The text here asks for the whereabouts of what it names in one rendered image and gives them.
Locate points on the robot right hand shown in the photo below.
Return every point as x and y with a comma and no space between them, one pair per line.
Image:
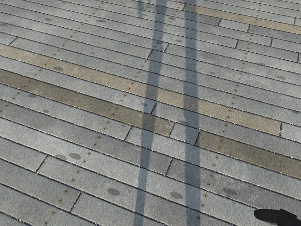
277,217

